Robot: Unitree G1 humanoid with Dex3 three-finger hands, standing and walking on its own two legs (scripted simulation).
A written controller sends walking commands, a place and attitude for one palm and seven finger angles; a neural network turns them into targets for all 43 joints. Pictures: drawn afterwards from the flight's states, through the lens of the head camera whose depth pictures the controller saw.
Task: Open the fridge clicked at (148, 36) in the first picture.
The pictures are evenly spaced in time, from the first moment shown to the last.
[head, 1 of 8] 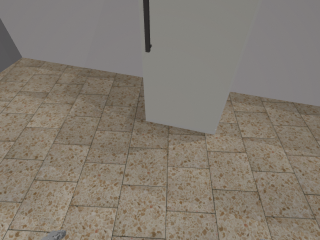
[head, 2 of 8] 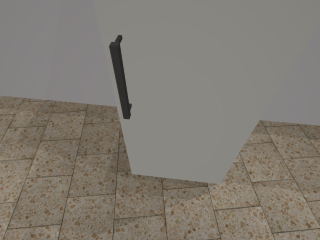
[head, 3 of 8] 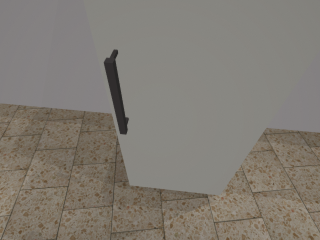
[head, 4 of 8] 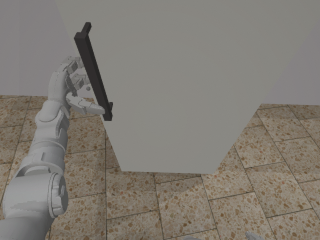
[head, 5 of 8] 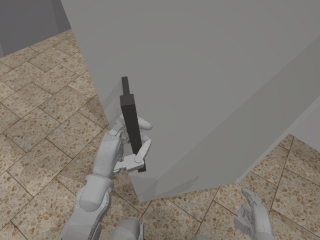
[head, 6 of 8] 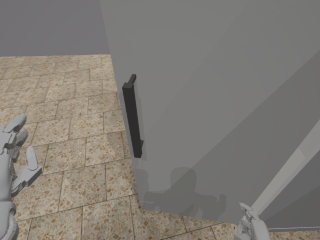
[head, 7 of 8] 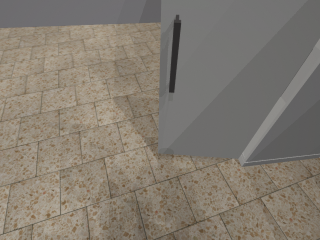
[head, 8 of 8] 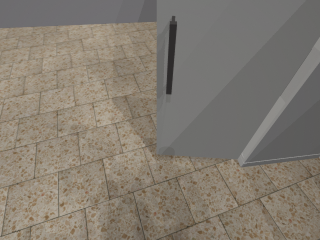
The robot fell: no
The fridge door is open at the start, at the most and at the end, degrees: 0 81 79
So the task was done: yes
